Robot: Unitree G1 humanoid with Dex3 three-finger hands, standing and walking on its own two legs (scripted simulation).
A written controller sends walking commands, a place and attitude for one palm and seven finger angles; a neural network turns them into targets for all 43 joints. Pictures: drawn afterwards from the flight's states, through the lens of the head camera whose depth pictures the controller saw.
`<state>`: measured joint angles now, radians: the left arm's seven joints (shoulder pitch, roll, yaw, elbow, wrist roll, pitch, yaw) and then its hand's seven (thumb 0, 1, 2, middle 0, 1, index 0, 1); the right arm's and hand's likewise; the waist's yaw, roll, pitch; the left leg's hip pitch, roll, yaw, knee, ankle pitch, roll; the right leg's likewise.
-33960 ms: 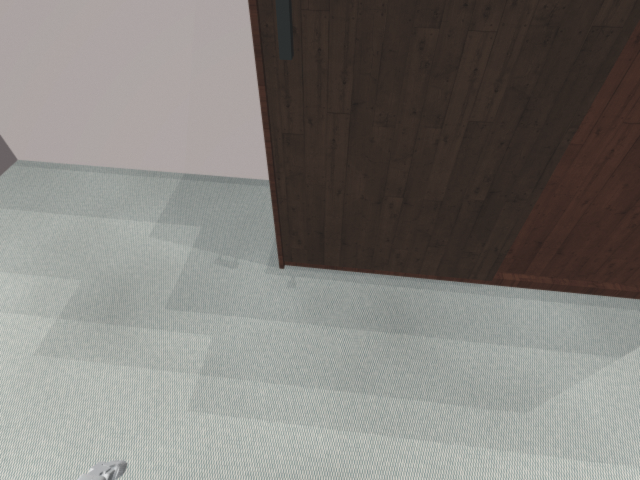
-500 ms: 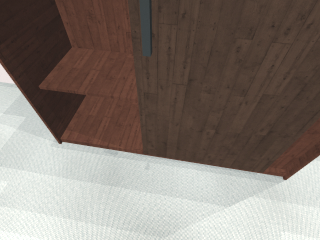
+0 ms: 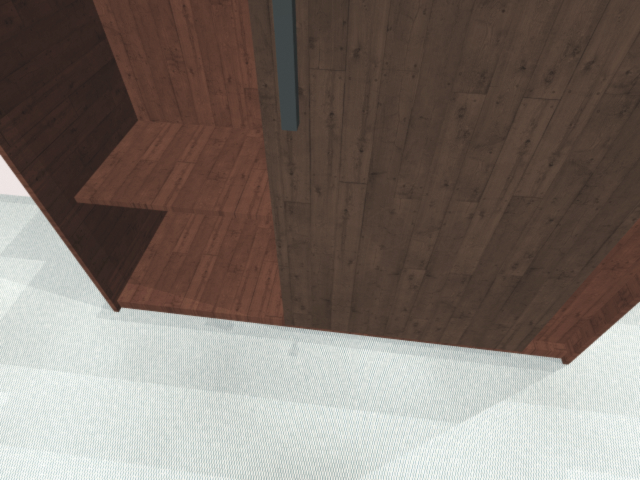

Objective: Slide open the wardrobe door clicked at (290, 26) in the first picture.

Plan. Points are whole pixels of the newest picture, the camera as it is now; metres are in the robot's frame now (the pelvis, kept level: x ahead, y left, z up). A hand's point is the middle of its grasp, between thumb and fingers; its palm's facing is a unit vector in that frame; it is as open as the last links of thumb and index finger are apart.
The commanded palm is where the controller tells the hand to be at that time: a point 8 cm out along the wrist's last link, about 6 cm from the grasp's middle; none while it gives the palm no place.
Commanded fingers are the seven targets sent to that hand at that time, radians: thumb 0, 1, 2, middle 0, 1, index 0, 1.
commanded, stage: let the arm hang, fingers relaxed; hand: left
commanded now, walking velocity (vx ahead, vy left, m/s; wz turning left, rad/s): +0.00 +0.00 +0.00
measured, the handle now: (289, 51) +0.69 +0.08 +0.22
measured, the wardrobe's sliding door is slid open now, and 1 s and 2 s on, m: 0.63 0.63 0.63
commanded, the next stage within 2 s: look to check the result in 0.08 s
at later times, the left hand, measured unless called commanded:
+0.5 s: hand out of the picture -0.02 +0.17 -0.18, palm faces +0.02 -0.99 -0.17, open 7.3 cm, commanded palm none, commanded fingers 0.00 0.90 0.90 -0.20 -0.30 -0.20 -0.30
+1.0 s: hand out of the picture +0.00 +0.18 -0.18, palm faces +0.00 -0.98 -0.18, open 7.3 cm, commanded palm none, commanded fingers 0.00 0.90 0.90 -0.20 -0.30 -0.20 -0.30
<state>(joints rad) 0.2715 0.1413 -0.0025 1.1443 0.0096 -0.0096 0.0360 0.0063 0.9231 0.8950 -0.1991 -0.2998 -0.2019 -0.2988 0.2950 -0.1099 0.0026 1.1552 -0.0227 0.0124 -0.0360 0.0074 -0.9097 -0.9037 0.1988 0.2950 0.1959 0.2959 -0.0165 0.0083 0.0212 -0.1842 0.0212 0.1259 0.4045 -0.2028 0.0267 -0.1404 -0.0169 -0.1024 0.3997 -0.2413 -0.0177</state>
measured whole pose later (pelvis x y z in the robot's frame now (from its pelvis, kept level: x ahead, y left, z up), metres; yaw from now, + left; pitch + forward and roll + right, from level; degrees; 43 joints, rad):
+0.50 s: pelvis +0.00 +0.01 +0.00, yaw +0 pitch -1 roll +0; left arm 0.29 0.13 0.00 1.16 0.01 -0.01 0.03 0.00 0.91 0.90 -0.20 -0.30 -0.20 -0.30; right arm 0.26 -0.13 0.00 1.14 -0.02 0.01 -0.04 0.01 -0.92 -0.90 0.20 0.29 0.20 0.30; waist -0.01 0.00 0.04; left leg -0.19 0.01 0.13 0.40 -0.20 0.04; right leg -0.15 -0.03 -0.10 0.40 -0.23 0.00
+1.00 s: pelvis +0.00 +0.01 +0.00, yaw +0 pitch -1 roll +0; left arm 0.26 0.14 0.00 1.15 0.01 -0.01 0.04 0.00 0.91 0.90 -0.20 -0.30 -0.20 -0.30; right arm 0.26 -0.13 0.00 1.15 -0.02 0.00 -0.04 0.01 -0.91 -0.90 0.20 0.29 0.20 0.30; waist -0.02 0.00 0.04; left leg -0.17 0.00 0.13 0.38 -0.20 0.04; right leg -0.12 -0.03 -0.10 0.37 -0.23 0.00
